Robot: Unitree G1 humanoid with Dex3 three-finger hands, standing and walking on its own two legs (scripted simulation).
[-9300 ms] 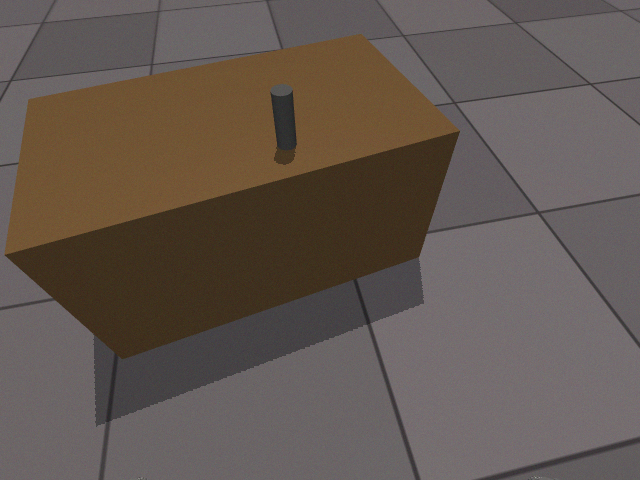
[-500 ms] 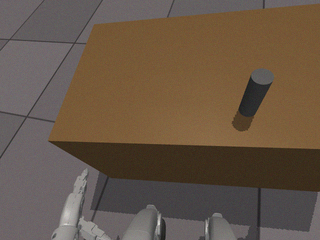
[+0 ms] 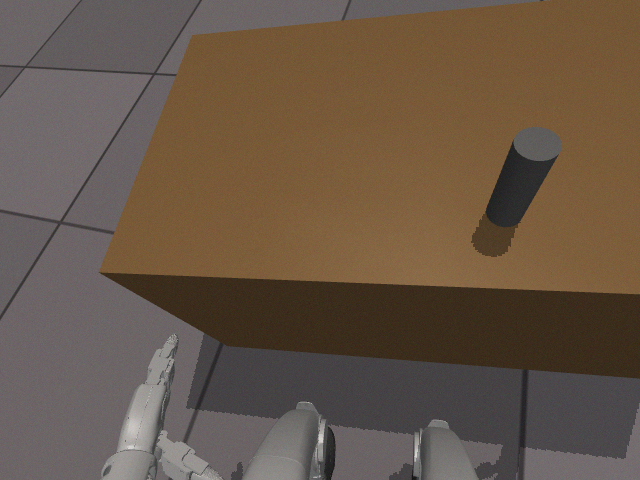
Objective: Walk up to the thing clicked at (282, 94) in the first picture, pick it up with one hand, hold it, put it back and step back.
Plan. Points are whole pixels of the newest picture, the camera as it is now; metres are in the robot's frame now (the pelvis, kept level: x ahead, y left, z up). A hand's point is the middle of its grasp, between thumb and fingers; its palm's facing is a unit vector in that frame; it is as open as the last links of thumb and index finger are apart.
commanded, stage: go down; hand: right
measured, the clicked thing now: (518, 182) +0.50 -0.19 -0.02
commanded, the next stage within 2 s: approach in 0.72 s
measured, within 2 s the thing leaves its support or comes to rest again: neither
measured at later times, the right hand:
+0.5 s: hand out of the picture +0.42 -0.38 +0.08, palm faces +0.22 +0.98 +0.02, open 17.5 cm
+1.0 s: hand out of the picture +0.42 -0.37 +0.08, palm faces +0.21 +0.98 +0.01, open 17.6 cm
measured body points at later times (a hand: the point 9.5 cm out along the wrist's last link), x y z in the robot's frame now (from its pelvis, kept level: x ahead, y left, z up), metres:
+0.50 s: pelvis +0.00 +0.00 +0.00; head +0.11 -0.06 +0.43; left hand +0.16 +0.26 -0.02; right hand +0.40 -0.43 +0.08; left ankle +0.04 +0.15 -0.67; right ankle +0.00 -0.11 -0.67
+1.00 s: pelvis +0.00 +0.00 +0.00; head +0.11 -0.05 +0.43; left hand +0.16 +0.26 -0.02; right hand +0.41 -0.42 +0.08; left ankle +0.04 +0.15 -0.67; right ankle +0.00 -0.11 -0.67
